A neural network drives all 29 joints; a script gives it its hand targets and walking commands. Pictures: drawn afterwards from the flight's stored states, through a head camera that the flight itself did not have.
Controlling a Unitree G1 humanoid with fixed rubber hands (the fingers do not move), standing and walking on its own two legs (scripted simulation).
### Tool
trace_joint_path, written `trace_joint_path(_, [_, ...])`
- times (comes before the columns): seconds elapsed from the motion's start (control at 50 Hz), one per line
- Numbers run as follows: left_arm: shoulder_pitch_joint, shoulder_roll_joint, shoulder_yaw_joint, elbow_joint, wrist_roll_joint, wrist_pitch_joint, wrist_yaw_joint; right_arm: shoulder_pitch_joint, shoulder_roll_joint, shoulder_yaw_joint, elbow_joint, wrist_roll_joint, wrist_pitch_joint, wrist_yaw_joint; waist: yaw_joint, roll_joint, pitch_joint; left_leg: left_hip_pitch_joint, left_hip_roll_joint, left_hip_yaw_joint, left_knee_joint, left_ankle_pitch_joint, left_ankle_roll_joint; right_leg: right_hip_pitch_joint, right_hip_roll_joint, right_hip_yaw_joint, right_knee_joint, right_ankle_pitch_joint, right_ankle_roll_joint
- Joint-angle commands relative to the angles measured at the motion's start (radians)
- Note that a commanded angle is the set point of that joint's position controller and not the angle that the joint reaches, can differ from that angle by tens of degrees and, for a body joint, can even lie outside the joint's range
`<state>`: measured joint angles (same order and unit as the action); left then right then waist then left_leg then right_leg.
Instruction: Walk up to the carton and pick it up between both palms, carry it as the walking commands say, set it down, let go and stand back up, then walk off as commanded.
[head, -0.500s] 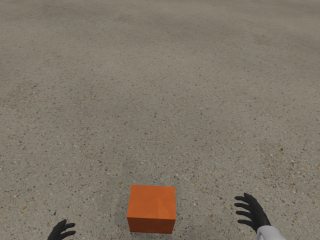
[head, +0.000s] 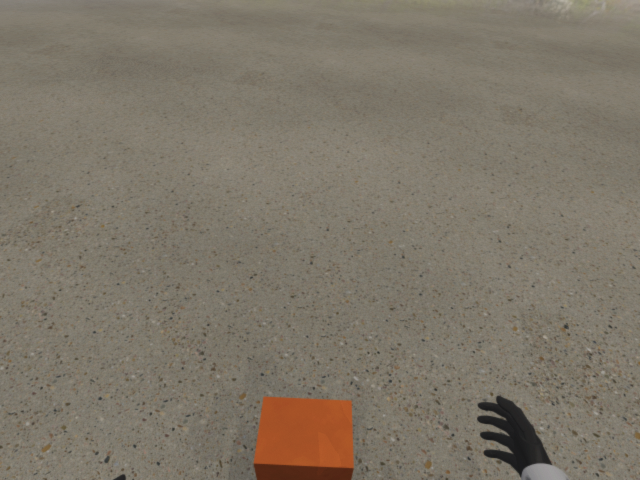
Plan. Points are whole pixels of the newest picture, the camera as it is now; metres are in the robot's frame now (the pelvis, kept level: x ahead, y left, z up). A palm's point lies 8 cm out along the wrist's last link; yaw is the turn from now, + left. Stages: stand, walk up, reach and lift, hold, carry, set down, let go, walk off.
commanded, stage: stand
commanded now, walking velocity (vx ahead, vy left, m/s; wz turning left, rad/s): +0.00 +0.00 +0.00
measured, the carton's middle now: (305, 450) +0.41 +0.05 -0.64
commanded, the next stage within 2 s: walk off in 1.14 s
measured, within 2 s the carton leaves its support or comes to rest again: neither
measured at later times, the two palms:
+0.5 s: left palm out of the picture +0.05 +0.28 -0.11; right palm out of the picture +0.16 -0.24 -0.05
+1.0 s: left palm out of the picture +0.02 +0.29 -0.12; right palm out of the picture +0.13 -0.24 -0.06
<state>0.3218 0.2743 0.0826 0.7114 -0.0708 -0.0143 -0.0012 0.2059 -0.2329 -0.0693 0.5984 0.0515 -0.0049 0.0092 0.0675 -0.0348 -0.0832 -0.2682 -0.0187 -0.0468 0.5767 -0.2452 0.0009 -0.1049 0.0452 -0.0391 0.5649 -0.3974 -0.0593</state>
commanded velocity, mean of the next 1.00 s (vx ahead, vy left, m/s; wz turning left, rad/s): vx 0.00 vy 0.00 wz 0.00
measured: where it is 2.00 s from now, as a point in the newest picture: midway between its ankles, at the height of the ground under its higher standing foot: outside the picture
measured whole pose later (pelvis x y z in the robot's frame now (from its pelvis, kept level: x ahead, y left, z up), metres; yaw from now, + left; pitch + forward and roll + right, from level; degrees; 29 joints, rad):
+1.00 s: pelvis -0.03 +0.01 +0.00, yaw +0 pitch -6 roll -1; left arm 0.32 0.27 0.08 0.89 -0.07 -0.03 0.00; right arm 0.22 -0.23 -0.07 0.73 0.05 -0.01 0.00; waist 0.07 -0.03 -0.08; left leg -0.27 -0.02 -0.05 0.58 -0.21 0.00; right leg -0.11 0.05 -0.04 0.56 -0.36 -0.05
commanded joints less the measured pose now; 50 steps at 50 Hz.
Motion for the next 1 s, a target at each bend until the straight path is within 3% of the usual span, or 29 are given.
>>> trace_joint_path(0.0, [-0.055, 0.237, 0.051, -0.073, 0.119, -0.050, 0.011, -0.062, -0.224, -0.063, -0.041, -0.107, -0.062, -0.018, -0.037, 0.046, -0.002, 0.078, 0.081, -0.059, -0.057, 0.224, 0.067, -0.169, -0.133, 0.176, -0.191, 0.308, 0.021])
trace_joint_path(0.14, [-0.074, 0.248, 0.051, -0.052, 0.121, -0.053, 0.012, -0.044, -0.222, -0.061, -0.023, -0.103, -0.060, -0.023, -0.056, 0.051, 0.017, 0.093, 0.080, -0.063, -0.047, 0.214, 0.070, -0.186, -0.143, 0.193, -0.215, 0.289, 0.015])
trace_joint_path(0.26, [-0.076, 0.247, 0.049, -0.025, 0.118, -0.052, 0.010, -0.050, -0.226, -0.059, -0.008, -0.104, -0.064, -0.025, -0.043, 0.067, 0.051, 0.069, 0.092, -0.089, -0.070, 0.219, 0.074, -0.186, -0.136, 0.176, -0.210, 0.242, 0.020])
trace_joint_path(0.32, [-0.079, 0.253, 0.048, -0.014, 0.118, -0.060, 0.009, -0.065, -0.225, -0.058, -0.004, -0.104, -0.064, -0.026, -0.044, 0.060, 0.067, 0.073, 0.083, -0.081, -0.062, 0.179, 0.070, -0.205, -0.147, 0.206, -0.236, 0.212, 0.012])
trace_joint_path(0.54, [-0.096, 0.253, 0.037, 0.035, 0.122, -0.060, 0.004, -0.055, -0.231, -0.054, 0.032, -0.103, -0.065, -0.026, -0.052, 0.078, 0.118, 0.062, 0.087, -0.098, -0.086, 0.139, 0.071, -0.229, -0.146, 0.209, -0.258, 0.127, 0.003])
trace_joint_path(0.68, [-0.101, 0.261, 0.036, 0.067, 0.122, -0.061, 0.004, -0.062, -0.240, -0.051, 0.062, -0.100, -0.064, -0.024, -0.051, 0.061, 0.168, 0.044, 0.089, -0.104, -0.109, 0.088, 0.071, -0.251, -0.150, 0.215, -0.279, 0.077, 0.004])
trace_joint_path(0.74, [-0.095, 0.254, 0.033, 0.076, 0.122, -0.061, 0.003, -0.046, -0.246, -0.050, 0.075, -0.101, -0.063, -0.024, -0.053, 0.102, 0.183, 0.028, 0.087, -0.110, -0.129, 0.043, 0.070, -0.242, -0.143, 0.207, -0.270, 0.071, 0.004])
trace_joint_path(0.82, [-0.101, 0.264, 0.032, 0.091, 0.123, -0.062, 0.001, -0.064, -0.247, -0.049, 0.086, -0.100, -0.063, -0.022, -0.052, 0.063, 0.200, 0.018, 0.094, -0.116, -0.135, 0.040, 0.072, -0.250, -0.145, 0.204, -0.279, 0.044, 0.004])
trace_joint_path(0.84, [-0.099, 0.259, 0.034, 0.096, 0.121, -0.061, 0.000, -0.064, -0.246, -0.047, 0.088, -0.099, -0.065, -0.024, -0.049, 0.083, 0.206, 0.016, 0.096, -0.125, -0.144, 0.033, 0.073, -0.250, -0.139, 0.198, -0.272, 0.048, 0.005])
trace_joint_path(0.98, [-0.111, 0.274, 0.033, 0.118, 0.123, -0.062, 0.003, -0.055, -0.246, -0.046, 0.117, -0.095, -0.060, -0.024, -0.055, 0.067, 0.237, 0.020, 0.085, -0.111, -0.127, 0.045, 0.070, -0.269, -0.158, 0.224, -0.300, 0.032, 0.000])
